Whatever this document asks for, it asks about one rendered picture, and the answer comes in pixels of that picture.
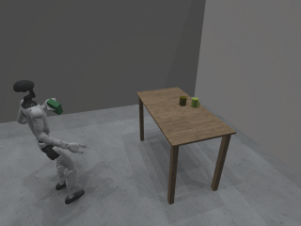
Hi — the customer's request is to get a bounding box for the sponge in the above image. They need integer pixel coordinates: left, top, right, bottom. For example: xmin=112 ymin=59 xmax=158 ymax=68
xmin=46 ymin=99 xmax=63 ymax=115

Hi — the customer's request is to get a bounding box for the table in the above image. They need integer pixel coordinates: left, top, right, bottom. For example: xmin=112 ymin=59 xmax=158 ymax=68
xmin=136 ymin=87 xmax=237 ymax=204

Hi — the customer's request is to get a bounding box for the left robot hand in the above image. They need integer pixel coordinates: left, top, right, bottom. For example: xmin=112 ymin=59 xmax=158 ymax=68
xmin=43 ymin=98 xmax=55 ymax=111

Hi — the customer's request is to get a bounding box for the robot right forearm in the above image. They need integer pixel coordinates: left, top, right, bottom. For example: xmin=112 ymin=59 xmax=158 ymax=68
xmin=39 ymin=134 xmax=70 ymax=150

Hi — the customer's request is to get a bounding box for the robot torso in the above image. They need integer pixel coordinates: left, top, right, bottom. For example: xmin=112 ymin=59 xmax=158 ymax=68
xmin=21 ymin=104 xmax=55 ymax=153

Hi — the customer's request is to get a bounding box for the robot right thigh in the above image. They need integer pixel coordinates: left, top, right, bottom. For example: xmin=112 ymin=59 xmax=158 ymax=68
xmin=45 ymin=145 xmax=75 ymax=178

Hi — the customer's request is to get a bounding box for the robot right upper arm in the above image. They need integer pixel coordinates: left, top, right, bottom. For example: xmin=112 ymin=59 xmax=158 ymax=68
xmin=30 ymin=107 xmax=46 ymax=141

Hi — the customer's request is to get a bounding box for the robot left upper arm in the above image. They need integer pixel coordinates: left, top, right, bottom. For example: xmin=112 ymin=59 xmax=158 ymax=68
xmin=17 ymin=100 xmax=27 ymax=124

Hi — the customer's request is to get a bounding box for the right robot hand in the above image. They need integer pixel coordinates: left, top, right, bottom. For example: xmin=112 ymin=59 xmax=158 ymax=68
xmin=68 ymin=142 xmax=86 ymax=154

